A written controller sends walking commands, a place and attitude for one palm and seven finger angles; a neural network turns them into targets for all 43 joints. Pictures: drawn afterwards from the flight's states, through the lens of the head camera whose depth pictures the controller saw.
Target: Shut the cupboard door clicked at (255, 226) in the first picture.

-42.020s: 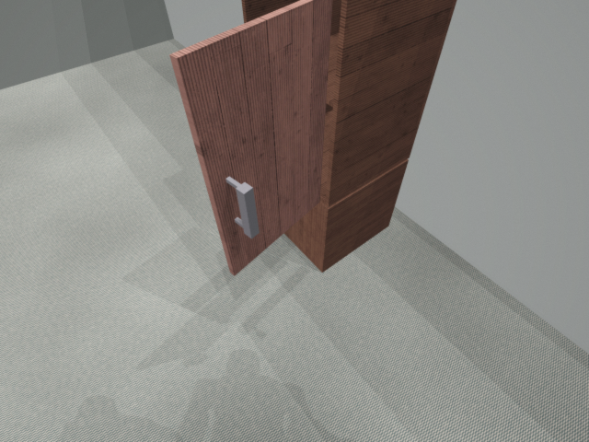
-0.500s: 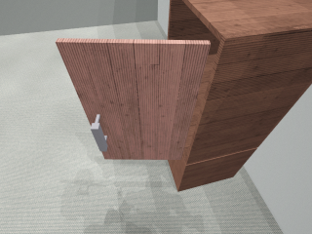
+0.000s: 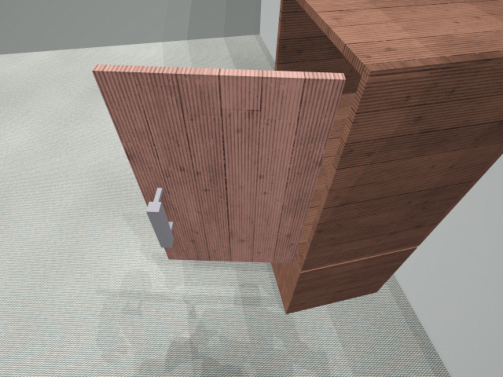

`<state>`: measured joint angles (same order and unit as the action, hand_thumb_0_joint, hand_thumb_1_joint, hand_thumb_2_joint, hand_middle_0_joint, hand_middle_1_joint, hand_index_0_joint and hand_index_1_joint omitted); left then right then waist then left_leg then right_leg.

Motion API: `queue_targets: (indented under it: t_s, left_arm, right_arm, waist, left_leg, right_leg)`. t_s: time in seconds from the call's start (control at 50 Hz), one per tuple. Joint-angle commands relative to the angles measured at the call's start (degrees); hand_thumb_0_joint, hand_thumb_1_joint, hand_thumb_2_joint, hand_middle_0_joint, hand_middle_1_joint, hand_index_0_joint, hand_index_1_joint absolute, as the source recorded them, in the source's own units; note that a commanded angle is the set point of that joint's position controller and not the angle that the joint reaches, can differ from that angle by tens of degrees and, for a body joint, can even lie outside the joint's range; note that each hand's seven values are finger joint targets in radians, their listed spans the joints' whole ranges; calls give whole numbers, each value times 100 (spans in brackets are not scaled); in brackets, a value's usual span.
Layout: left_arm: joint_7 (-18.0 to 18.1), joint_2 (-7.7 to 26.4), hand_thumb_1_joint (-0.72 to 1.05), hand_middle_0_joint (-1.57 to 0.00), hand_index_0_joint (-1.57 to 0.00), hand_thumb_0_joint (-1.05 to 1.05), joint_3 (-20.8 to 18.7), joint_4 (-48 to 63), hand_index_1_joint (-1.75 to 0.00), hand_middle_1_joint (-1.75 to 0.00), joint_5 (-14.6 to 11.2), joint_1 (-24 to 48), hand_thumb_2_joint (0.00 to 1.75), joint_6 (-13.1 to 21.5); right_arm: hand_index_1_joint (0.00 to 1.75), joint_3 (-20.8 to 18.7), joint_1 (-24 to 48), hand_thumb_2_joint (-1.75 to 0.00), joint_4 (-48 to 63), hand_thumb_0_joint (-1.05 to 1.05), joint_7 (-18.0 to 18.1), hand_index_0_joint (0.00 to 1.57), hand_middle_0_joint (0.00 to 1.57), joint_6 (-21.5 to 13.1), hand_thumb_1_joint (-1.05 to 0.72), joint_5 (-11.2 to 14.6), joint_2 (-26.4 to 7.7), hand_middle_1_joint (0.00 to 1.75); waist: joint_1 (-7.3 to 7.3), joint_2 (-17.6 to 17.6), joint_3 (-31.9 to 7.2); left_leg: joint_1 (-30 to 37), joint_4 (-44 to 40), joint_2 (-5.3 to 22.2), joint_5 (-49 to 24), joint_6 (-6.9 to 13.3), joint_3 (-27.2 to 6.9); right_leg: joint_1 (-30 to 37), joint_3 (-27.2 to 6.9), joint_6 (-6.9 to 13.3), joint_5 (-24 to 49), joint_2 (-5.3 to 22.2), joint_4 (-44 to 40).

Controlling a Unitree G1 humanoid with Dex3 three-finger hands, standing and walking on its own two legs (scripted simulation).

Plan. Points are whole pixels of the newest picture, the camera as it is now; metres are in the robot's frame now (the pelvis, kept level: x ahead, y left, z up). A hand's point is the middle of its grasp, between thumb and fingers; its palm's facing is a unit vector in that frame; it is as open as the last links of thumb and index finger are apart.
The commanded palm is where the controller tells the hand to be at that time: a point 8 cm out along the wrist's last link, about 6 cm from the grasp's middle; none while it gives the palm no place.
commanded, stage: look again from close up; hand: left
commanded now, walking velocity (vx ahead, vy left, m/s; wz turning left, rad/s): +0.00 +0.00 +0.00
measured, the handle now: (163, 218) +0.44 +0.22 -0.09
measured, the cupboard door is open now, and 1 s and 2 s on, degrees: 75 75 75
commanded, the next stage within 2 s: raise the hand and make a fist in 0.32 s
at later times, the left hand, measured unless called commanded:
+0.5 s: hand out of the picture +0.09 +0.22 -0.13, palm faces +0.18 -0.95 -0.24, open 7.4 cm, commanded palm +0.09 +0.26 -0.08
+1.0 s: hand out of the picture +0.11 +0.20 -0.08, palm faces +0.05 -1.00 -0.05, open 5.4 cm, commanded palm +0.10 +0.25 -0.08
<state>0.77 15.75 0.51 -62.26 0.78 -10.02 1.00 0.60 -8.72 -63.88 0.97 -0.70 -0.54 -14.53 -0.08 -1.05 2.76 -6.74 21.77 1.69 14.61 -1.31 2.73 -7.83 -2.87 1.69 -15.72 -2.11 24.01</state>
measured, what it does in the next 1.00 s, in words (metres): lowers itself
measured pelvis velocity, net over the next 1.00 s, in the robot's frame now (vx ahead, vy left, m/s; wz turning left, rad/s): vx -0.09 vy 0.00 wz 0.07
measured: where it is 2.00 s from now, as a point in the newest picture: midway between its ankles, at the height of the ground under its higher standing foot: outside the picture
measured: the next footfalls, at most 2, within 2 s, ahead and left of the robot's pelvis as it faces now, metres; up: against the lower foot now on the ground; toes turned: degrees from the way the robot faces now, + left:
none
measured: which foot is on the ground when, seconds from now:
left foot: down 0.00-1.00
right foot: down 0.00-1.00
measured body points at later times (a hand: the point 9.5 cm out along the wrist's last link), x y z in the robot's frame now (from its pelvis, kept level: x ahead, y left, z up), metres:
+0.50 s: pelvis -0.01 +0.00 -0.01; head +0.01 +0.01 +0.44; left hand +0.08 +0.27 -0.12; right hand +0.05 -0.25 -0.14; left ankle -0.03 +0.13 -0.74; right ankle -0.03 -0.10 -0.74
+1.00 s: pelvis -0.09 +0.00 -0.14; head -0.02 +0.02 +0.31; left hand +0.10 +0.26 -0.07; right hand +0.15 -0.20 -0.20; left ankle -0.03 +0.13 -0.74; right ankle -0.03 -0.10 -0.74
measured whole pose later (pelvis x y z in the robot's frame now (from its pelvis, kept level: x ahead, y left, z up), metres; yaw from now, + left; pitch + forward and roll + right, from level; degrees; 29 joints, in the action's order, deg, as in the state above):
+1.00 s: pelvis -0.09 +0.00 -0.14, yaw +4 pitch +16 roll -2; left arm -16.6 13.5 -7.5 1.0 -15.8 -20.9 26.6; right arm 1.1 -9.9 -29.6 3.6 -15.8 1.3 -12.9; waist -2.8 0.9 -8.1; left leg -63.1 77.7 0.8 30.8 -0.8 -3.5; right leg -60.1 5.8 2.3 -32.0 0.1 75.9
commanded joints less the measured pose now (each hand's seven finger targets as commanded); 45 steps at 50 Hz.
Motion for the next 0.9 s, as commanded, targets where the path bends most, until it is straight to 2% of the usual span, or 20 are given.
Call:
queue_targets:
  t_s: [0.0,0.38,0.4,0.42,0.44,0.46,0.48,0.5,0.52,0.54,0.56,0.58,0.62,0.64,0.66,0.68,0.72,0.76,0.78,0.88]
  left_arm:
    - [75,897,90,-20,-20,0,-196,272,-30,-30,-17,-81,90,104]
    - [72,696,90,-20,-20,0,-184,197,-30,-30,-9,-201,90,104]
    - [357,291,90,-20,-20,0,-156,-12,-30,-30,15,-925,90,214]
    - [334,4352,90,-20,-20,0,-3369,8666,-30,-30,-681,3870,90,1911]
    - [360,721,90,-22,-22,0,-525,6462,-32,-32,-727,-195,90,1357]
    - [318,-569,90,-24,-24,0,-254,6688,-34,-34,-1206,-1649,90,641]
    - [291,-115,90,-25,-25,0,-633,6374,-36,-36,-1016,-561,90,768]
    - [121,-289,90,-27,-27,0,-750,5862,-38,-38,-1108,-727,90,969]
    - [-43,-119,90,-29,-29,0,-1016,5182,-40,-40,-1173,-796,90,1310]
    - [-314,-292,90,-31,-31,0,-1183,4576,-42,-42,-1298,-1373,90,1800]
    - [-692,-402,90,-33,-33,0,-1206,4305,-44,-44,-1397,-1918,90,2307]
    - [-1088,-566,90,-35,-35,0,-1135,4282,-46,-46,-1515,-2115,90,2828]
    - [-1881,-308,90,-38,-38,0,-1274,4368,-50,-50,-1673,-1812,90,3802]
    - [-2288,-16,90,-40,-40,0,-1419,4523,-52,-52,-1716,-1661,90,4172]
    - [-2511,284,90,-42,-42,0,-1657,4531,-54,-54,-1764,-1661,90,4183]
    - [-2654,370,90,-44,-44,0,-1636,4997,-56,-56,-1886,-1414,90,4056]
    - [-2617,492,90,-47,-47,0,-1734,5703,-60,-60,-2122,-1057,90,3606]
    - [-2326,678,90,-51,-51,0,-1783,6671,-64,-64,-2180,-399,90,3354]
    - [-2160,536,90,-53,-53,0,-1573,7102,-66,-66,-2139,-208,90,3335]
    - [-1634,458,90,-62,-62,0,-1026,7988,-76,-76,-1719,-18,90,3131]
  right_arm:
    - [30,-165,-46,-90,253,0,72,20,20,-125,-90,-15,-860,30]
    - [30,-166,-208,-90,150,0,82,20,20,-134,-90,-17,-689,30]
    - [30,-216,-38,-90,485,0,49,20,20,-142,-90,48,-501,30]
    - [30,-507,-1054,-90,1970,0,714,20,20,-1135,-90,61,-1359,30]
    - [30,-197,-137,-90,2058,0,791,20,20,-1471,-90,436,-741,30]
    - [30,-150,-51,-90,2378,0,582,20,20,-1740,-90,322,-509,30]
    - [30,-323,-293,-90,2324,0,362,20,20,-1849,-90,276,-564,30]
    - [30,-493,-311,-90,2492,0,299,20,20,-1889,-90,186,-632,30]
    - [30,-506,-236,-90,2568,0,247,20,20,-1919,-90,130,-682,30]
    - [30,-539,-126,-90,2689,0,204,20,20,-1934,-90,114,-633,30]
    - [30,-578,-145,-90,2851,0,122,20,20,-1980,-90,113,-624,30]
    - [30,-574,-102,-90,2982,0,31,20,20,-2015,-90,51,-599,30]
    - [30,-628,-6,-90,3226,0,-61,20,20,-2064,-90,29,-615,30]
    - [30,-658,48,-90,3401,0,-97,20,20,-2096,-90,48,-634,30]
    - [30,-665,14,-90,3558,0,-118,20,20,-2050,-90,92,-650,30]
    - [30,-643,135,-90,3854,0,-112,20,20,-2021,-90,136,-691,30]
    - [30,-603,244,-90,4287,0,-10,20,20,-1954,-90,217,-663,30]
    - [30,-535,207,-90,4458,0,111,20,20,-1883,-90,247,-664,30]
    - [30,-504,182,-90,4492,0,162,20,20,-1883,-90,252,-628,30]
    - [30,-381,-111,-90,4309,0,353,20,20,-1857,-90,190,-655,30]
  waist:
    - [-12,102,-487]
    - [-18,57,-250]
    - [-87,517,-372]
    - [539,189,-2283]
    - [247,2456,-2984]
    - [-23,2346,-2629]
    - [323,880,-1331]
    - [309,308,-394]
    - [361,-472,116]
    - [205,-1323,249]
    - [-37,-1159,-55]
    - [-165,-1366,-669]
    - [-250,-1196,-1365]
    - [-289,-802,-1710]
    - [-417,-175,-1935]
    - [-442,108,-2318]
    - [-444,78,-2473]
    - [-316,151,-2371]
    - [-195,127,-2395]
    - [199,373,-2298]
  left_leg:
    - [305,-162,523,-1546,204,-354]
    - [139,-268,495,-1249,209,-432]
    - [-121,1094,525,-1665,78,1]
    - [1708,1506,235,-2676,371,-351]
    - [1593,1383,-25,-3632,231,-402]
    - [1287,1065,172,-4423,135,-529]
    - [95,1082,171,-3385,139,-507]
    - [-1002,1399,-39,-2001,104,-497]
    - [-1973,1620,-165,-650,91,-522]
    - [-2612,1984,-222,-162,123,-515]
    - [-2842,2362,-296,-394,100,-440]
    - [-3169,2797,-348,-398,56,-405]
    - [-3946,3541,-403,-64,25,-333]
    - [-4229,3859,-405,83,27,-306]
    - [-4348,4058,-394,92,67,-218]
    - [-4403,4150,-420,295,119,-123]
    - [-4692,4248,-398,886,202,-97]
    - [-4785,4274,-300,1329,267,-234]
    - [-4717,4295,-279,1563,304,-272]
    - [-4649,4396,-187,1670,373,-500]
  right_leg:
    - [-20,-531,96,2150,777,-264]
    - [-141,-507,86,1720,753,-385]
    - [-98,-650,-250,3888,1157,-218]
    - [24,23,-110,3341,714,1230]
    - [-740,532,-133,2176,209,2280]
    - [-1078,833,-124,706,204,2044]
    - [-1716,767,-149,578,202,1409]
    - [-2024,844,-130,864,198,1137]
    - [-2470,830,-142,321,292,1177]
    - [-2903,765,-150,-63,286,1379]
    - [-2851,583,-88,462,341,1783]
    - [-2978,495,-127,779,379,2318]
    - [-3342,171,-143,619,396,3073]
    - [-3456,-11,-97,354,411,3332]
    - [-3482,-188,-14,159,415,3493]
    - [-3511,-260,-10,-410,404,3510]
    - [-3637,-455,-61,-1720,385,3224]
    - [-3999,-410,-56,-2569,286,3117]
    - [-4131,-427,-85,-2848,283,3024]
    - [-4617,-28,-46,-2390,134,3342]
